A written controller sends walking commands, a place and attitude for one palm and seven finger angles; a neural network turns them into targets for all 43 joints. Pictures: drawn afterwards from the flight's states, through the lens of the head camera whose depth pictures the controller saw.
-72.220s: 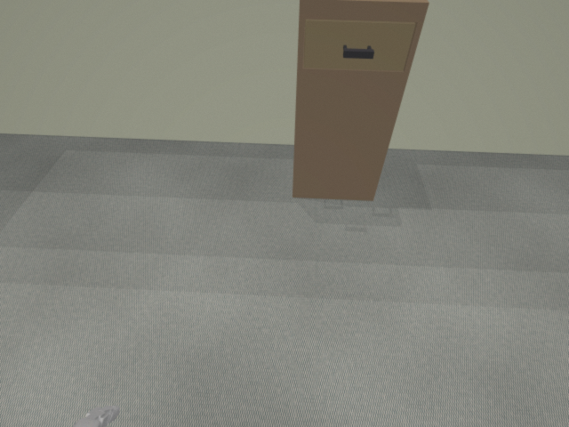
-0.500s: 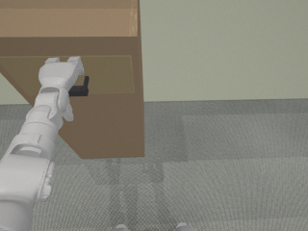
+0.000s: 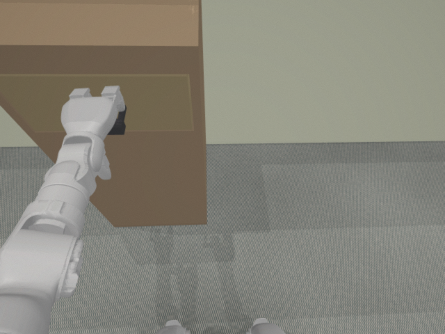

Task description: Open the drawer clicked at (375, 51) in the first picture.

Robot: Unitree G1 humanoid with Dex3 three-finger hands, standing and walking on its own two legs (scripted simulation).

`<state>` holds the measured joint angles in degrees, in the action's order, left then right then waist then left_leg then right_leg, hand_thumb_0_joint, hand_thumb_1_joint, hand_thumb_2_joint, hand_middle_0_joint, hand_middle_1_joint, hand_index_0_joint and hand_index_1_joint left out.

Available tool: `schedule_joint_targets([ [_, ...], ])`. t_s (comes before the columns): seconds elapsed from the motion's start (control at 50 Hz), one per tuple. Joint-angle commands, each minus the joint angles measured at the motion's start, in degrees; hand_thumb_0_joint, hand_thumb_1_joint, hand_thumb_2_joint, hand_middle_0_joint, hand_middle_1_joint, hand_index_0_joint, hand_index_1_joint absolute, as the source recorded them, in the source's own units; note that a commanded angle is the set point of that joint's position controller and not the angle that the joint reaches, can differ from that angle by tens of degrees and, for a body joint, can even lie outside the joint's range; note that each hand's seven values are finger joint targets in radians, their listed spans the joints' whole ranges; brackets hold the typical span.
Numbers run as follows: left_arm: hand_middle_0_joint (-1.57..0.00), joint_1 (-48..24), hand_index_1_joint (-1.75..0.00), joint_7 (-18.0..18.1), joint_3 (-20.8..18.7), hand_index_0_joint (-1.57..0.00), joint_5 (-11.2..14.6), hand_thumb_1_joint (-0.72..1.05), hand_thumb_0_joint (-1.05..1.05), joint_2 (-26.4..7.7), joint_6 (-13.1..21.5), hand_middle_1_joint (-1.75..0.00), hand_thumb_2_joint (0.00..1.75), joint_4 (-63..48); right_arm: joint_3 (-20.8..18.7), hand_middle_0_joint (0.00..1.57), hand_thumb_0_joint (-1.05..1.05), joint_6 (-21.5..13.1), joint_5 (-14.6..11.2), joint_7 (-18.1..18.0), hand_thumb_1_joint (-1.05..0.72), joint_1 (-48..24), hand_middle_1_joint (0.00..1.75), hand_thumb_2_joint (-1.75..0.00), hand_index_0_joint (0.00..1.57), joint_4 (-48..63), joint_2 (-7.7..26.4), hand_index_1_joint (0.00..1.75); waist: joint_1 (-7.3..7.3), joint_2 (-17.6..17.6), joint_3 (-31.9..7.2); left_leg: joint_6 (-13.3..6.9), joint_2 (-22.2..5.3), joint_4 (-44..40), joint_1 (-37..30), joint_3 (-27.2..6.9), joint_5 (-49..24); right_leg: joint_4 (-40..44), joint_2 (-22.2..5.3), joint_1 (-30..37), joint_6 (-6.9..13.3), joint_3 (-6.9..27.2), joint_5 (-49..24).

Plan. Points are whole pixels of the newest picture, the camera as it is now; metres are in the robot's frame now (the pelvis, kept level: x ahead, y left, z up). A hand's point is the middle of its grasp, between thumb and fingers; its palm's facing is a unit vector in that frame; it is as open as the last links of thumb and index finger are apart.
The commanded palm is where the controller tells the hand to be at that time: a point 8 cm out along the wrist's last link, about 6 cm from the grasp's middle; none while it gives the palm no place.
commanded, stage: lower the fingers behind the handle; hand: left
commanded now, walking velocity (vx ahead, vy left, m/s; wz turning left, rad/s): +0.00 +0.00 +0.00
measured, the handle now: (100, 118) +0.54 +0.23 +0.03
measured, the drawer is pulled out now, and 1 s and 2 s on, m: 0.00 0.00 0.00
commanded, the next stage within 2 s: lift the fingers back up to retry in 0.74 s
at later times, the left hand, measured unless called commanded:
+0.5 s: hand (102, 137) +0.48 +0.22 +0.03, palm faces +0.00 +0.01 -1.00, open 14.2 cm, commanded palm +0.46 +0.22 +0.06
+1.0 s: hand (101, 135) +0.49 +0.22 +0.03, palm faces -0.02 +0.00 -1.00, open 14.1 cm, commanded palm +0.47 +0.22 +0.08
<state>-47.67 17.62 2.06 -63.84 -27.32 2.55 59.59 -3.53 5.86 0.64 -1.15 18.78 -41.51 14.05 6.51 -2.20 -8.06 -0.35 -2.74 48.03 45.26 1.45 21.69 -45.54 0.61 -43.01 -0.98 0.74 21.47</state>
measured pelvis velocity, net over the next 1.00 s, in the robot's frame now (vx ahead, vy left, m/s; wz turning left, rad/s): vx -0.03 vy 0.01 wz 0.00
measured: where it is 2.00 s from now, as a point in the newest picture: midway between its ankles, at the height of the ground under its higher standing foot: outside the picture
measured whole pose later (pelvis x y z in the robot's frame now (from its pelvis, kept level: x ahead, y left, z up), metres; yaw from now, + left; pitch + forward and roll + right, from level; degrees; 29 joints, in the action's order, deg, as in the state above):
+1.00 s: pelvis -0.03 +0.01 -0.02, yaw +0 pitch +21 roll -2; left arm -53.7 15.8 3.1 -63.8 -30.1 2.1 61.4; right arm -2.3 5.3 0.2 -2.5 20.9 -40.0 14.2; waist 8.1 -2.2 -7.4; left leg -1.0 -2.6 53.3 52.8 1.4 21.3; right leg -50.6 0.5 -50.5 -1.6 1.0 21.0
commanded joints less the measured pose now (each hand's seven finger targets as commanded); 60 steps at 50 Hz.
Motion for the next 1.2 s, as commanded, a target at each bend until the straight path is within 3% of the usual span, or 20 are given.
schedule_joint_targets([
  [0.0, -0.3, -19.81, -1.2, -0.1, -1.81, -0.3, 0.08, -0.5, 0.0, -12.6, -1.59, -1.2, 0.3, -6.24, -3.23, 0.2, 0.0, -0.29, -0.12, -1.23, -0.9, 7.86, 0.3, -0.9, 0.2, 3.56, 9.62, 0.3, 0.43, -0.57, -20.88, -1.54, 2.95, -3.75, -17.53, 0.67, -20.37, 5.07, 3.25, 7.73, 2.66, -2.49, -18.28],
  [0.1, -0.3, -18.69, -1.2, -1.43, -0.96, -0.3, 0.17, -0.5, 0.0, -12.19, -0.37, -1.2, 0.3, -5.0, -2.89, 0.2, 0.0, -0.28, -0.21, -1.58, -0.9, 7.58, 0.3, -0.9, 0.2, 4.47, 9.63, 0.3, 0.94, 1.09, -18.34, -1.76, 3.07, -3.32, -14.55, 0.95, -16.73, 5.13, 2.98, 6.73, 2.43, -2.0, -16.51],
  [0.14, -0.3, -17.24, -1.2, -1.42, -2.37, -0.3, -0.31, -0.5, 0.0, -14.09, 0.06, -1.2, 0.3, -4.09, -2.74, 0.2, 0.0, -0.31, -0.19, -1.74, -0.9, 7.69, 0.3, -0.9, 0.2, 4.64, 9.78, 0.3, 0.42, 1.58, -18.12, -1.78, 3.08, -3.11, -13.33, 0.8, -15.86, 4.62, 2.9, 6.38, 2.54, -1.96, -15.69],
  [0.18, -0.3, -18.38, -1.2, -1.31, -0.1, -0.3, -0.52, -0.5, 0.0, -11.6, 0.47, -1.2, 0.3, -3.77, -2.72, 0.2, 0.0, -0.48, -0.14, -1.8, -0.9, 7.93, 0.3, -0.9, 0.2, 4.88, 9.47, 0.3, 1.42, 2.39, -17.73, -1.88, 3.12, -2.54, -12.56, 0.87, -14.57, 4.57, 2.86, 4.95, 2.21, -1.98, -14.31],
  [0.2, -0.3, -17.86, -1.2, -1.18, -1.24, -0.3, -0.37, -0.5, 0.0, -12.74, 0.52, -1.2, 0.3, -3.2, -2.8, 0.2, 0.0, -0.58, -0.31, -1.73, -0.9, 8.07, 0.3, -0.9, 0.2, 4.6, 9.7, 0.3, 1.19, 2.4, -16.57, -1.86, 3.07, -2.42, -11.63, 0.81, -13.37, 4.54, 2.87, 4.18, 2.39, -1.92, -13.41],
  [0.26, -0.3, -19.56, -1.2, -0.85, -2.2, -0.3, -0.88, -0.5, 0.0, -14.88, 0.25, -1.2, 0.3, -2.48, -2.69, 0.2, 0.0, -0.65, -0.25, -1.75, -0.9, 8.59, 0.3, -0.9, 0.2, 4.31, 10.0, 0.3, 1.36, 2.54, -17.61, -1.96, 3.13, -1.57, -9.96, 0.68, -12.7, 3.67, 2.77, 3.62, 2.42, -1.71, -12.69],
  [0.3, -0.3, -19.12, -1.2, -0.52, -0.86, -0.3, -1.19, -0.5, 0.0, -13.22, -0.16, -1.2, 0.3, -2.03, -2.7, 0.2, 0.0, -0.73, -0.18, -1.73, -0.9, 8.81, 0.3, -0.9, 0.2, 4.56, 9.78, 0.3, 1.49, 1.41, -18.28, -1.9, 3.23, -0.92, -9.8, 0.86, -12.8, 3.09, 2.82, 2.68, 2.37, -1.73, -12.74],
  [0.36, -0.3, -18.71, -1.2, -0.26, -2.32, -0.3, -1.32, -0.5, 0.0, -14.76, -0.9, -1.2, 0.3, -2.44, -2.74, 0.2, 0.0, -0.45, 0.02, -1.49, -0.9, 9.21, 0.3, -0.9, 0.2, 4.4, 9.92, 0.3, 0.61, 0.67, -21.42, -1.74, 3.2, -0.41, -10.3, 0.66, -14.41, 2.15, 2.97, 3.73, 2.66, -1.82, -13.77],
  [0.4, -0.3, -20.71, -1.2, -0.13, 0.15, -0.3, -1.33, -0.5, 0.0, -12.08, -1.57, -1.2, 0.3, -2.81, -2.81, 0.2, 0.0, -0.4, -0.11, -1.46, -0.9, 9.37, 0.3, -0.9, 0.2, 4.46, 9.59, 0.3, 1.58, -0.33, -20.74, -1.63, 3.04, -0.47, -10.89, 0.58, -13.56, 2.37, 3.07, 2.08, 2.46, -2.08, -12.59],
  [0.42, -0.3, -20.39, -1.2, -0.05, -0.22, -0.3, -1.42, -0.5, 0.0, -12.39, -1.88, -1.2, 0.3, -2.81, -2.78, 0.2, 0.0, -0.43, -0.19, -1.43, -0.9, 9.26, 0.3, -0.9, 0.2, 4.5, 9.61, 0.3, 1.22, -0.94, -20.32, -1.51, 3.02, -0.72, -11.1, 0.44, -13.12, 2.41, 3.12, 1.42, 2.55, -2.31, -11.47],
  [0.48, -0.3, -23.99, -1.2, -0.3, 0.67, -0.3, -0.82, -0.5, 0.0, -12.36, -2.91, -1.2, 0.3, -1.72, -2.58, 0.2, 0.0, -0.48, -0.31, -1.57, -0.9, 9.31, 0.3, -0.9, 0.2, 4.29, 9.91, 0.3, 2.9, 0.45, -18.79, -1.82, 2.83, -1.05, -10.41, 0.18, -10.44, 3.21, 3.04, 0.23, 2.15, -2.28, -8.92],
  [0.58, -0.3, -23.73, -1.2, -1.78, -0.84, -0.3, -0.29, -0.5, 0.0, -15.2, -3.11, -1.2, 0.3, 0.24, -1.97, 0.2, 0.0, -0.55, -0.44, -2.11, -0.9, 9.42, 0.3, -0.9, 0.2, 4.39, 10.27, 0.3, 2.38, 1.28, -18.62, -2.03, 2.93, -1.59, -8.92, 0.03, -8.01, 3.15, 2.88, 0.72, 2.15, -2.19, -6.96],
  [0.66, -0.3, -22.71, -1.2, -3.06, 0.55, -0.3, 0.04, -0.5, 0.0, -12.77, -1.87, -1.2, 0.3, -0.17, -2.0, 0.2, 0.0, -0.77, -0.4, -2.15, -0.9, 9.55, 0.3, -0.9, 0.2, 4.74, 10.04, 0.3, 2.38, 0.93, -18.81, -1.88, 2.76, -1.35, -9.41, -0.23, -8.6, 2.72, 3.04, -0.1, 2.5, -2.48, -7.19],
  [0.74, -0.3, -22.93, -1.2, -3.09, -0.73, -0.3, -0.11, -0.5, 0.0, -15.3, -1.11, -1.2, 0.3, 0.44, -1.68, 0.2, 0.0, -1.13, -0.61, -2.45, -0.9, 9.42, 0.3, -0.9, 0.2, 5.01, 10.33, 0.3, 2.44, 1.98, -16.66, -2.1, 2.79, -1.26, -6.69, -0.12, -4.94, 2.94, 2.85, -1.03, 2.18, -2.08, -4.39],
  [0.82, -0.3, -23.58, -1.2, -2.6, 0.6, -0.3, -0.92, -0.5, 0.0, -13.56, -0.57, -1.2, 0.3, -0.35, -1.85, 0.2, 0.0, -1.46, -0.56, -2.47, -0.9, 9.86, 0.3, -0.9, 0.2, 4.98, 10.03, 0.3, 2.61, 1.1, -17.62, -1.89, 2.66, -0.88, -7.79, -0.49, -5.85, 2.15, 3.01, -2.69, 2.31, -2.47, -4.41],
  [0.88, -0.3, -26.86, -1.2, -1.72, -1.53, -0.3, -0.74, -0.5, 0.0, -16.61, -0.81, -1.2, 0.3, -3.69, -2.04, 0.2, 0.0, -1.37, -0.47, -2.44, -0.9, 10.08, 0.3, -0.9, 0.2, 5.03, 10.19, 0.3, 1.86, -2.11, -21.5, -1.7, 2.62, -1.48, -10.68, -0.72, -7.28, 2.15, 3.01, -1.26, 2.49, -2.37, -5.0],
  [0.92, -0.3, -28.3, -1.2, -1.37, -0.25, -0.3, -0.22, -0.5, 0.0, -14.45, -1.47, -1.2, 0.3, -5.09, -2.18, 0.2, 0.0, -1.51, -0.48, -2.34, -0.9, 9.99, 0.3, -0.9, 0.2, 5.08, 9.81, 0.3, 2.14, -2.73, -22.39, -1.63, 2.58, -1.97, -12.75, -0.76, -8.31, 2.84, 3.15, -0.7, 2.43, -2.65, -5.51],
  [1.0, -0.3, -31.64, -1.2, -1.1, -1.56, -0.3, 0.71, -0.5, 0.0, -16.07, -2.06, -1.2, 0.3, -8.11, -2.39, 0.2, 0.0, -1.45, -0.58, -2.43, -0.9, 10.02, 0.3, -0.9, 0.2, 4.34, 9.89, 0.3, 2.47, -3.28, -24.33, -1.57, 2.15, -2.91, -16.83, -1.34, -10.94, 3.87, 3.37, 0.71, 2.4, -2.93, -7.28],
  [1.04, -0.3, -31.68, -1.2, -1.34, -3.36, -0.3, 1.26, -0.5, 0.0, -18.55, -1.91, -1.2, 0.3, -9.27, -2.17, 0.2, 0.0, -1.37, -0.59, -2.69, -0.9, 9.62, 0.3, -0.9, 0.2, 4.4, 10.06, 0.3, 1.78, -3.12, -24.83, -1.63, 2.22, -3.61, -17.31, -1.18, -11.65, 4.51, 3.34, 3.0, 2.37, -2.75, -8.08],
  [1.18, -0.3, -30.63, -1.2, -2.59, -3.87, -0.3, 2.07, -0.5, 0.0, -18.13, 1.04, -1.2, 0.3, -15.76, -2.56, 0.2, 0.0, -1.65, -0.51, -2.96, -0.9, 8.95, 0.3, -0.9, 0.2, 4.45, 9.6, 0.3, 0.7, -5.22, -26.31, -1.49, 2.28, -4.71, -23.29, -0.87, -19.66, 6.04, 3.58, 6.77, 2.54, -2.96, -14.02],
])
